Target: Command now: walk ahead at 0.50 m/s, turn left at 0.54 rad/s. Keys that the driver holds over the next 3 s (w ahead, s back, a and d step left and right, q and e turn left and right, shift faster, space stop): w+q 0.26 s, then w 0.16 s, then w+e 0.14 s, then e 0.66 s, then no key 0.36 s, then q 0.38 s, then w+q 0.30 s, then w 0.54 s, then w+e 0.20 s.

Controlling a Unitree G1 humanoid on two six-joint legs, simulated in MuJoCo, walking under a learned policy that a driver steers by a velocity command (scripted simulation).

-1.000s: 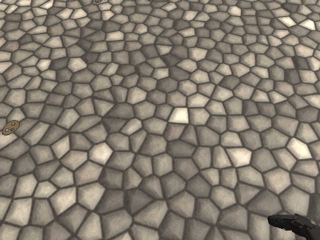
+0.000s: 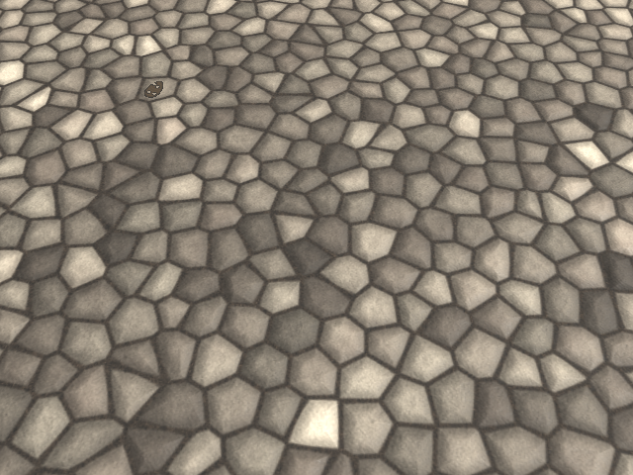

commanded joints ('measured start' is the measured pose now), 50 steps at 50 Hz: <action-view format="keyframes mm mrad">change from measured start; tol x16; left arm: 1 6 114 23 -111 -11 1 -6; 21 -485 99 1 -319 7 16 -59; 25 -344 144 18 -284 -1 5 -51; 28 70 270 60 -183 27 -10 -21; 32 -157 142 34 -196 -21 3 -49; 50 -34 222 71 -176 -6 72 -12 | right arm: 1 399 -262 -92 58 -16 -9 -37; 7 210 -157 -56 35 44 -18 -55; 29 498 -119 -24 66 44 -66 -61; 50 33 -134 7 -88 35 10 -87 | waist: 1 -174 123 -280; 6 -32 -57 -40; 25 -58 88 -34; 29 16 -326 -348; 32 -39 6 -66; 50 2 -110 -96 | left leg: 1 651 211 -405 -104 -145 165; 2 787 384 -920 -282 -87 301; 9 301 160 -395 -356 366 131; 22 531 176 -392 -342 451 37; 26 545 164 -301 -91 831 -25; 28 226 39 -198 450 392 -75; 29 -28 -128 -163 703 -304 -113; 50 -46 -2 -207 174 -125 -203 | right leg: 1 -458 -119 55 770 466 -42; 2 -761 90 241 1017 -74 -1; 5 -786 -63 360 815 171 -20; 22 -736 -8 299 139 476 -17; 27 -186 49 300 2 352 -143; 29 161 -352 1099 -182 363 -355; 36 -231 -137 564 -144 1222 -279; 50 -178 -95 735 -40 960 -218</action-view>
